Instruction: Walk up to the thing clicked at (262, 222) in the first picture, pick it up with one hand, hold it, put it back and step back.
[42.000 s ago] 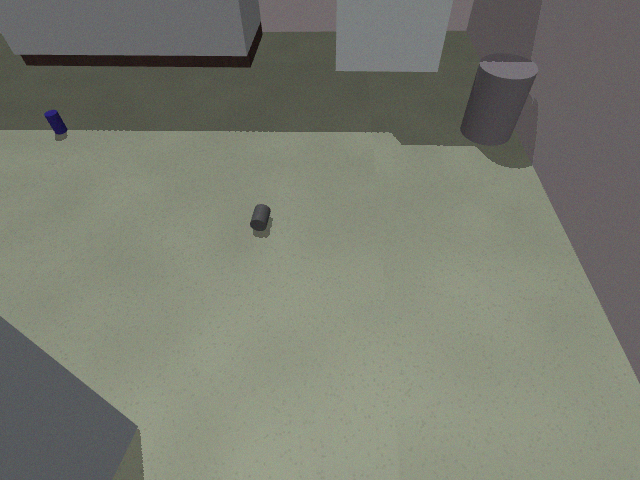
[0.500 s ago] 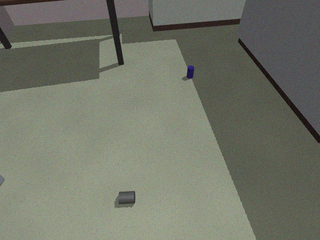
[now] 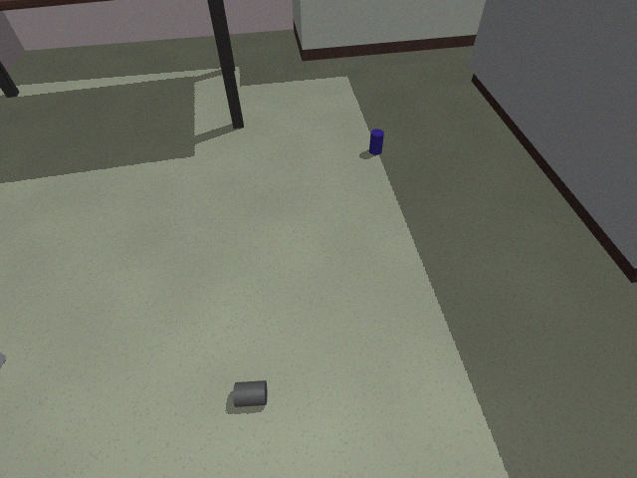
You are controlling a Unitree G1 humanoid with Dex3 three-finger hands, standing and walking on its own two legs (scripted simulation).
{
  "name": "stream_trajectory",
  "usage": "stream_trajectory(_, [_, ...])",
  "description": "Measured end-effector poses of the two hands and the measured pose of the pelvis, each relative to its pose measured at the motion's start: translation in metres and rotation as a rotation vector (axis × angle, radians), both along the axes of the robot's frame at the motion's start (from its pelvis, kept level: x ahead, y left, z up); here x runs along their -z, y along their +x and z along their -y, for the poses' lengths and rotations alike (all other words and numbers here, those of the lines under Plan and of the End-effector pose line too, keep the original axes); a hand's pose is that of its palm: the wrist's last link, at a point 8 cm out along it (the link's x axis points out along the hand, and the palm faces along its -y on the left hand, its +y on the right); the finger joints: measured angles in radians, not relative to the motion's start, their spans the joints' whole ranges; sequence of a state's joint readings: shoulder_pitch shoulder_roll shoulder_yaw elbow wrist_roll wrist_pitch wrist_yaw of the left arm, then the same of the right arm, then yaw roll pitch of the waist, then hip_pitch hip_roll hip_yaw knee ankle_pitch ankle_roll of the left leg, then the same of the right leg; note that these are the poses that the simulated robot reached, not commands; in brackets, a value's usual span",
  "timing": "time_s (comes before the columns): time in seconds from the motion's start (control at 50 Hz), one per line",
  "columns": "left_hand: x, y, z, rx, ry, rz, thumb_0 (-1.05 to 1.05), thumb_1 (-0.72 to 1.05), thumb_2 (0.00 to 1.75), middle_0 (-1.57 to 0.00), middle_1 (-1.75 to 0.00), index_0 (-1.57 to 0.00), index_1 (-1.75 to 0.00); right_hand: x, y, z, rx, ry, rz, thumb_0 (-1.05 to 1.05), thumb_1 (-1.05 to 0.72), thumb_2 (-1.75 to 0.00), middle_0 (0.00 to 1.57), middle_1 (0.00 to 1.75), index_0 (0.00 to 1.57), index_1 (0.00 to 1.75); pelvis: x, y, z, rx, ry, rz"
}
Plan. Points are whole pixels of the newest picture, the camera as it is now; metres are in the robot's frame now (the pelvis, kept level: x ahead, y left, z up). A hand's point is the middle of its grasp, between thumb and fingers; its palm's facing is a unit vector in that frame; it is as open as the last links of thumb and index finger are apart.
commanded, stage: stand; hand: left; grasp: from above
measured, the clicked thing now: (250, 393) +0.49 +0.25 -0.75
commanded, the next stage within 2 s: step back in 0.82 s
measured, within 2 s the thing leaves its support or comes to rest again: neither
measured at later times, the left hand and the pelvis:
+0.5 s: hand out of the picture +0.08 +0.24 -0.16, palm faces +0.00 -0.94 -0.34, open 7.4 cm; pelvis +0.01 +0.00 +0.00, yaw +0 degrees
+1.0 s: hand out of the picture +0.08 +0.27 -0.16, palm faces +0.01 -0.93 -0.38, open 7.4 cm; pelvis -0.02 +0.01 -0.01, yaw +0 degrees
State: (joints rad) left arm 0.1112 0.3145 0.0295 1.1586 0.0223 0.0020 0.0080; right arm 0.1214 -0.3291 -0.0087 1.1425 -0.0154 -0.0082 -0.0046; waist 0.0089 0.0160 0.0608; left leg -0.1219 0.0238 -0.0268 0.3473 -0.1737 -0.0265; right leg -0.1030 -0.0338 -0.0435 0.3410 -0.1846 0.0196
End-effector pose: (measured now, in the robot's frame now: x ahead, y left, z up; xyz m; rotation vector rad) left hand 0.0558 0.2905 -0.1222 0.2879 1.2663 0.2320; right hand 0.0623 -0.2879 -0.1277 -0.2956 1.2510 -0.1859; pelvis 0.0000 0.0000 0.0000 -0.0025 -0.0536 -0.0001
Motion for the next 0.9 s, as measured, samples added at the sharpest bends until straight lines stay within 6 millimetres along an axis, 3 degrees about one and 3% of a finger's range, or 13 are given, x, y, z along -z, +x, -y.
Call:
stream_trajectory(0.64, [-0.003, 0.025, 0.002, 0.022, 0.003, 0.026, 0.01, 0.91, 0.9, -0.2, -0.3, -0.2, -0.3, -0.003, 0.019, 0.007, -0.007, -0.006, 0.015, 0.0, -0.91, -0.9, 0.21, 0.3, 0.2, 0.3, -0.001, 0.012, 0.003, 0.004, 0.0, -0.011])
stream_trajectory(0.82, [-0.003, 0.025, 0.002, 0.026, 0.002, 0.03, 0.01, 0.91, 0.9, -0.2, -0.3, -0.2, -0.3, -0.004, 0.015, 0.008, -0.003, -0.01, 0.012, 0.0, -0.91, -0.9, 0.21, 0.3, 0.2, 0.3, -0.001, 0.011, 0.003, 0.005, 0.001, -0.01])
stream_trajectory(0.9, [-0.002, 0.023, -0.005, 0.009, 0.012, 0.041, 0.01, 0.9, 0.9, -0.2, -0.3, -0.2, -0.3, -0.002, 0.013, 0.012, 0.011, -0.01, 0.014, 0.0, -0.9, -0.9, 0.21, 0.3, 0.2, 0.3, 0.003, 0.001, 0.002, 0.004, -0.003, -0.018])
